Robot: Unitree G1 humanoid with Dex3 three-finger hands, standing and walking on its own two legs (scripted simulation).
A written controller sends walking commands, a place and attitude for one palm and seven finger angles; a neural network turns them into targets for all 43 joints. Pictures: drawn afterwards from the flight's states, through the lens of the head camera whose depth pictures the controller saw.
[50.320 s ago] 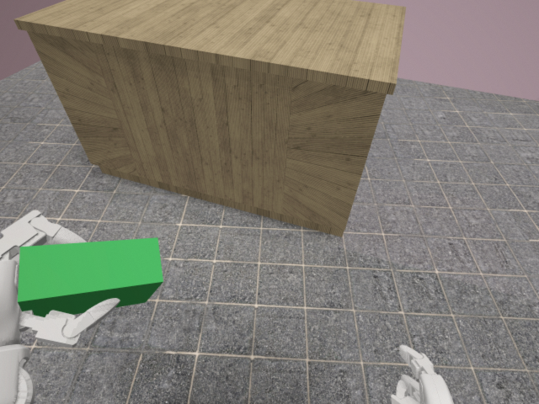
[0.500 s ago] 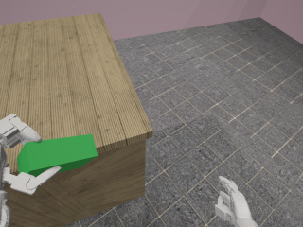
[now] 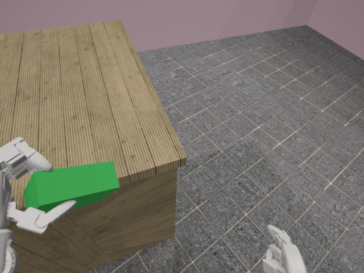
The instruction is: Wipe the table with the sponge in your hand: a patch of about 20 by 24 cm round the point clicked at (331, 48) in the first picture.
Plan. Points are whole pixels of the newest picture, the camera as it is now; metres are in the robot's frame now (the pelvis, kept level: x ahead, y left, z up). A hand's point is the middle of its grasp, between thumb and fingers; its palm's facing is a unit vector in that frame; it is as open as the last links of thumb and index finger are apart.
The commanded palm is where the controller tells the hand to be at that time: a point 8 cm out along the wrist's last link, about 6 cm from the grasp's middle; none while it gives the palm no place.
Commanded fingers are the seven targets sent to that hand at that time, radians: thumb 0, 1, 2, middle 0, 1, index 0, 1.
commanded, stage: look again from close up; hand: left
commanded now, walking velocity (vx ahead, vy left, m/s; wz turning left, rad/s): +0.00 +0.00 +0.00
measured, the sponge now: (84, 186) +0.24 +0.21 +0.09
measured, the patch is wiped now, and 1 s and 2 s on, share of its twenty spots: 0.75 0.75 0.75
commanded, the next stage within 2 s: shuffle to correct the standing spot in 0.28 s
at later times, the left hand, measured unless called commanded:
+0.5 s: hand (52, 182) +0.22 +0.23 +0.15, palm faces +0.42 -0.84 -0.35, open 9.3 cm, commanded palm +0.17 +0.26 +0.17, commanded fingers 0.00 0.10 1.30 -1.20 -1.60 -1.20 -1.60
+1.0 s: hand (71, 137) +0.31 +0.23 +0.16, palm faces +0.42 -0.83 -0.37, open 9.3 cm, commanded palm +0.24 +0.27 +0.17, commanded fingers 0.00 0.10 1.30 -1.20 -1.60 -1.20 -1.60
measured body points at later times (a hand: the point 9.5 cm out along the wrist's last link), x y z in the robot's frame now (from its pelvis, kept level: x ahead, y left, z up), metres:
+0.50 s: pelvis +0.01 -0.02 +0.00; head +0.02 -0.01 +0.45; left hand +0.19 +0.28 +0.17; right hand +0.20 -0.25 -0.08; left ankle +0.03 +0.07 -0.74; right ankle -0.01 -0.15 -0.74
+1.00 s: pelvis +0.08 -0.01 -0.02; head +0.10 -0.01 +0.43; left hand +0.28 +0.28 +0.18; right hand +0.25 -0.24 -0.11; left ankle +0.03 +0.07 -0.74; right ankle +0.03 -0.13 -0.71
